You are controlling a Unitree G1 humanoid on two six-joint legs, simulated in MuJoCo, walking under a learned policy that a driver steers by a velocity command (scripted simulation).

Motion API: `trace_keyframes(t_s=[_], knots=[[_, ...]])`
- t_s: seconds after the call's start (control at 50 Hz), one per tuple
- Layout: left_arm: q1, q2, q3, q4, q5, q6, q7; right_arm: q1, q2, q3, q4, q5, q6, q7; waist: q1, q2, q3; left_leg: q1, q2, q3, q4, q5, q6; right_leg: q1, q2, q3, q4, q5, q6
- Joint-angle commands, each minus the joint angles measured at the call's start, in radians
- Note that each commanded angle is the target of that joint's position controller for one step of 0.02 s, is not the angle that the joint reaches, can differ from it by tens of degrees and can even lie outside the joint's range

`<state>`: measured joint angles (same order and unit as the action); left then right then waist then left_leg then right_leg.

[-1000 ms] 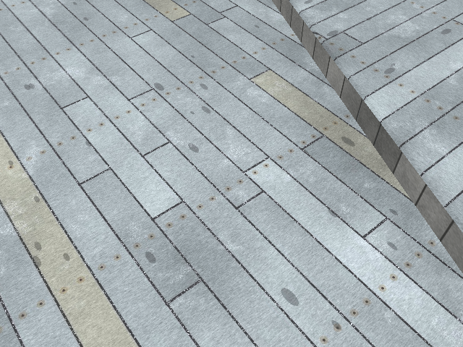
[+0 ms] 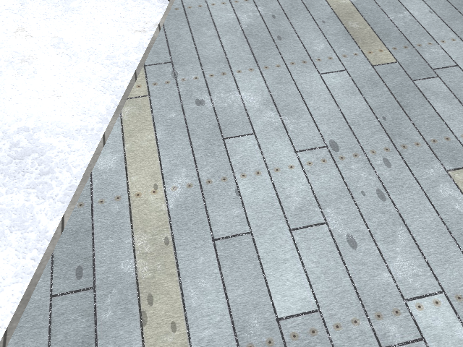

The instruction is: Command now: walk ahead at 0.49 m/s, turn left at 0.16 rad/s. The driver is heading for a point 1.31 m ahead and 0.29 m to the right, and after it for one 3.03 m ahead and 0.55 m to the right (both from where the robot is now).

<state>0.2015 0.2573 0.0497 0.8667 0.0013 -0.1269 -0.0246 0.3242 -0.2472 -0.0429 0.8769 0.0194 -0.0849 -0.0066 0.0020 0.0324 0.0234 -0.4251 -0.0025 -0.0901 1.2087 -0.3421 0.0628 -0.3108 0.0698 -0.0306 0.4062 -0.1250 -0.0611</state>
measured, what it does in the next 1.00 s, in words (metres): walks ahead, turning right: left foot, then right foot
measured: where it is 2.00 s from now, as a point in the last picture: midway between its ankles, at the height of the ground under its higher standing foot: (262, 242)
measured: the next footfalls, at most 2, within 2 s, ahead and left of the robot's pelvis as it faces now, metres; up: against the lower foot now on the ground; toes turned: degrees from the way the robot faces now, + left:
left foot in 0.34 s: +0.36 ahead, +0.15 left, +0.00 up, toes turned -6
right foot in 0.84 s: +0.55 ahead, -0.16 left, +0.00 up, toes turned -25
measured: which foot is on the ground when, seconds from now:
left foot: up 0.00-0.32, down 0.34-0.86, up 0.88-1.00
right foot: down 0.00-0.34, up 0.36-0.82, down 0.84-1.00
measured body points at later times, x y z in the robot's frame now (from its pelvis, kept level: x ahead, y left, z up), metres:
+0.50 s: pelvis +0.27 +0.05 +0.00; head +0.29 +0.06 +0.45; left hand +0.37 +0.32 -0.13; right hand +0.36 -0.23 -0.10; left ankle +0.32 +0.15 -0.74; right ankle +0.20 -0.09 -0.65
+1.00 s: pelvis +0.46 -0.04 -0.01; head +0.50 -0.08 +0.43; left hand +0.73 +0.12 -0.10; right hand +0.45 -0.35 -0.13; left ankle +0.47 +0.14 -0.64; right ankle +0.51 -0.14 -0.74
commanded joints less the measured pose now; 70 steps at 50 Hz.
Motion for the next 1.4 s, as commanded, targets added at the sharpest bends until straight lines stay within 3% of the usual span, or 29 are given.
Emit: trace_keyframes(t_s=[0.02, 0.12, 0.18, 0.24, 0.28, 0.32, 0.34, 0.36, 0.38, 0.4, 0.42, 0.44, 0.46, 0.54, 0.62, 0.7, 0.78, 0.82, 0.84, 0.86, 0.88, 0.9, 0.92, 0.94, 0.96, 1.02, 1.12, 1.2, 1.4], knots=[[0.014, 0.066, 0.006, -0.031, 0.004, -0.010, -0.005, 0.033, -0.052, -0.017, -0.065, -0.006, -0.008, -0.002, -0.023, -0.090, -0.039, -0.172, 0.120, -0.011, -0.037, 0.068, -0.004, 0.130, -0.273, 0.314, -0.264, 0.027, -0.186], [0.110, 0.126, 0.017, 0.006, -0.014, 0.002, 0.011, -0.155, -0.036, -0.002, -0.144, -0.027, -0.014, -0.006, 0.015, -0.071, 0.011, -0.232, 0.129, 0.037, -0.355, 0.268, -0.048, 0.107, -0.248, 0.217, -0.300, 0.139, -0.189], [0.165, 0.151, 0.020, 0.020, -0.025, 0.015, 0.020, -0.263, -0.033, 0.004, -0.168, -0.016, -0.025, 0.004, 0.050, -0.085, 0.019, -0.135, 0.072, 0.066, -0.562, 0.395, -0.070, 0.091, -0.215, 0.175, -0.270, 0.141, -0.155], [0.223, 0.151, 0.019, 0.037, -0.034, 0.028, 0.024, -0.342, -0.056, 0.002, -0.198, -0.003, -0.035, 0.018, 0.069, -0.102, 0.024, -0.090, 0.045, 0.054, -0.657, 0.394, -0.074, 0.145, -0.248, 0.229, -0.221, 0.085, -0.145], [0.220, 0.160, 0.023, 0.036, -0.034, 0.039, 0.030, -0.338, -0.091, -0.010, -0.207, -0.001, -0.045, 0.024, 0.044, -0.117, 0.016, -0.039, 0.038, 0.038, -0.718, 0.337, -0.059, 0.192, -0.275, 0.281, -0.170, 0.050, -0.124], [0.199, 0.160, 0.023, 0.026, -0.028, 0.049, 0.035, -0.220, -0.135, -0.033, -0.178, -0.004, -0.052, 0.019, -0.030, -0.123, -0.038, 0.144, 0.022, 0.058, -0.769, 0.266, -0.028, 0.182, -0.245, 0.279, -0.042, 0.132, -0.091], [0.182, 0.123, 0.011, 0.007, -0.018, 0.048, 0.032, -0.070, -0.187, -0.054, -0.148, -0.015, -0.056, 0.010, -0.099, -0.093, -0.144, 0.369, 0.097, -0.002, -0.753, 0.265, 0.016, 0.095, -0.183, 0.236, 0.162, 0.135, -0.059], [0.209, 0.041, -0.013, -0.027, 0.011, 0.038, 0.032, 0.096, -0.276, -0.076, -0.132, -0.022, -0.049, 0.004, -0.137, 0.094, -0.312, 0.684, 0.319, -0.227, -0.722, 0.273, 0.087, -0.135, -0.074, 0.140, 0.501, -0.160, -0.012], [0.313, -0.010, -0.028, -0.049, -0.032, 0.023, 0.030, 0.130, -0.291, -0.080, -0.113, -0.030, -0.035, 0.013, -0.089, 0.369, -0.399, 0.833, 0.464, -0.632, -0.877, 0.037, 0.201, -0.416, -0.012, 0.128, 0.754, -0.480, 0.010], [0.262, 0.111, 0.003, -0.032, -0.058, 0.024, 0.036, 0.077, -0.180, -0.055, -0.130, -0.027, -0.037, 0.014, -0.097, 0.192, -0.276, 0.719, 0.425, -0.585, -0.915, -0.064, 0.169, -0.487, -0.077, 0.191, 0.872, -0.413, 0.009], [0.182, 0.140, 0.016, -0.050, -0.055, 0.031, 0.037, 0.006, -0.131, -0.038, -0.139, -0.018, -0.039, 0.015, -0.085, 0.107, -0.162, 0.582, 0.389, -0.414, -0.925, -0.001, 0.130, -0.497, -0.113, 0.170, 0.877, -0.311, 0.005], [0.160, 0.122, 0.018, -0.050, -0.042, 0.042, 0.039, -0.064, -0.104, -0.028, -0.143, -0.020, -0.040, 0.019, -0.051, 0.047, -0.107, 0.460, 0.339, -0.295, -0.955, 0.108, 0.115, -0.445, -0.151, 0.159, 0.849, -0.231, 0.017], [0.151, 0.102, 0.022, -0.058, -0.032, 0.051, 0.036, -0.106, -0.086, -0.025, -0.139, -0.024, -0.040, 0.021, -0.024, 0.065, -0.065, 0.382, 0.303, -0.207, -0.989, 0.166, 0.109, -0.414, -0.178, 0.157, 0.802, -0.180, 0.023], [0.127, 0.052, 0.023, -0.091, -0.030, 0.085, 0.024, -0.111, -0.102, -0.039, -0.102, -0.031, -0.053, 0.016, 0.009, 0.053, -0.019, 0.292, 0.265, -0.001, -1.057, 0.371, 0.120, -0.387, -0.203, 0.137, 0.753, -0.070, 0.042], [0.029, 0.044, 0.020, -0.142, -0.025, 0.086, 0.011, -0.084, -0.138, -0.052, -0.072, -0.033, -0.044, 0.002, -0.008, 0.023, 0.007, 0.328, 0.267, 0.114, -1.073, 0.430, 0.122, -0.432, -0.199, 0.134, 0.557, 0.084, 0.051], [-0.117, 0.030, 0.010, -0.206, -0.009, 0.079, -0.020, -0.081, -0.176, -0.057, -0.065, -0.023, -0.022, -0.015, -0.045, 0.013, 0.052, 0.326, 0.252, 0.240, -1.018, 0.600, 0.092, -0.355, -0.167, 0.027, 0.333, 0.183, 0.040], [-0.125, 0.074, 0.030, -0.257, -0.008, 0.087, -0.042, -0.074, -0.223, -0.070, -0.062, 0.005, 0.010, -0.028, -0.024, 0.061, -0.002, 0.421, 0.276, 0.272, -0.862, 0.828, 0.050, -0.257, -0.109, -0.035, 0.248, 0.054, -0.002], [0.033, 0.131, 0.063, -0.228, -0.008, 0.087, -0.041, -0.103, -0.236, -0.077, -0.076, 0.018, 0.027, -0.036, 0.065, 0.058, -0.089, 0.419, 0.247, 0.292, -0.624, 0.945, 0.014, -0.063, -0.035, -0.073, 0.159, 0.041, -0.050], [0.146, 0.191, 0.091, -0.200, -0.005, 0.087, -0.023, -0.082, -0.211, -0.068, -0.079, 0.013, 0.027, -0.034, 0.117, 0.000, -0.155, 0.330, 0.186, 0.308, -0.401, 0.797, -0.037, 0.132, -0.015, -0.042, 0.071, 0.200, -0.087], [0.170, 0.297, 0.109, -0.202, -0.002, 0.095, 0.005, -0.022, -0.098, -0.032, -0.111, -0.050, 0.021, -0.025, 0.059, -0.243, -0.235, 0.024, 0.094, 0.299, -0.065, 0.006, -0.096, 0.407, -0.250, 0.260, 0.142, 0.674, -0.162], [0.116, 0.344, 0.104, -0.267, 0.019, 0.088, 0.000, 0.092, -0.091, -0.015, -0.132, -0.045, 0.005, -0.008, -0.005, -0.312, -0.448, -0.220, -0.060, 0.102, 0.239, -0.418, -0.134, 0.625, -0.481, 0.736, 0.082, 0.717, -0.408], [0.109, 0.266, 0.089, -0.285, 0.012, 0.090, -0.011, -0.002, -0.182, -0.037, -0.128, -0.016, 0.000, 0.000, 0.073, -0.118, -0.475, -0.251, -0.004, -0.026, 0.262, -0.316, -0.115, 0.569, -0.432, 0.658, 0.013, 0.566, -0.360], [0.051, 0.221, 0.075, -0.287, -0.002, 0.087, -0.012, -0.084, -0.182, -0.037, -0.160, 0.001, 0.004, -0.004, 0.055, -0.087, -0.338, -0.292, 0.024, -0.003, 0.204, -0.213, -0.098, 0.447, -0.378, 0.529, -0.007, 0.438, -0.303], [0.002, 0.188, 0.067, -0.285, -0.017, 0.091, -0.006, -0.097, -0.163, -0.035, -0.147, -0.014, 0.015, -0.020, 0.019, -0.016, -0.232, -0.284, 0.064, 0.005, 0.124, -0.139, -0.104, 0.305, -0.319, 0.445, -0.026, 0.348, -0.245], [-0.039, 0.156, 0.055, -0.292, -0.018, 0.096, 0.000, -0.090, -0.174, -0.041, -0.144, -0.024, 0.032, -0.033, -0.010, -0.041, -0.189, -0.235, 0.088, 0.003, 0.065, -0.099, -0.107, 0.188, -0.294, 0.395, -0.046, 0.327, -0.224], [-0.056, 0.153, 0.051, -0.294, 0.010, 0.091, 0.007, -0.034, -0.150, -0.042, -0.134, -0.029, 0.062, -0.038, -0.048, -0.094, -0.199, -0.101, 0.082, 0.026, -0.008, -0.024, -0.113, 0.027, -0.246, 0.314, -0.086, 0.329, -0.220], [-0.014, 0.139, 0.040, -0.256, 0.003, 0.079, 0.028, -0.112, -0.120, -0.031, -0.152, -0.020, 0.054, -0.030, 0.000, -0.158, -0.158, -0.174, 0.108, 0.031, -0.252, 0.127, -0.113, 0.063, -0.249, 0.346, -0.204, -0.226, -0.192], [0.020, 0.176, 0.048, -0.220, 0.012, 0.061, 0.029, -0.163, -0.126, -0.031, -0.165, -0.010, 0.036, -0.018, 0.035, -0.143, -0.112, -0.207, 0.114, 0.031, -0.361, 0.168, -0.093, 0.122, -0.302, 0.350, -0.245, -0.287, -0.177], [0.021, 0.193, 0.057, -0.154, -0.013, 0.066, 0.017, -0.136, -0.100, -0.024, -0.174, 0.003, 0.019, 0.016, 0.039, -0.131, -0.048, -0.081, 0.084, 0.113, -0.580, 0.072, -0.024, 0.160, -0.334, 0.212, -0.237, -0.284, -0.142]])
Keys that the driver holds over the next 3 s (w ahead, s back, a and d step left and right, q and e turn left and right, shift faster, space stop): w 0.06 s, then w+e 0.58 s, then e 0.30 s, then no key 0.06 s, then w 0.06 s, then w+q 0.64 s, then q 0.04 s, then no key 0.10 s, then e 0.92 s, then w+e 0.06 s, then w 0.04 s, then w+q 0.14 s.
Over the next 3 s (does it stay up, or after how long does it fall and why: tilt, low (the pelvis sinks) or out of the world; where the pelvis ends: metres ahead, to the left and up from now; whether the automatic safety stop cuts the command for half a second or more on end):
stays up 0.91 -0.11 0.01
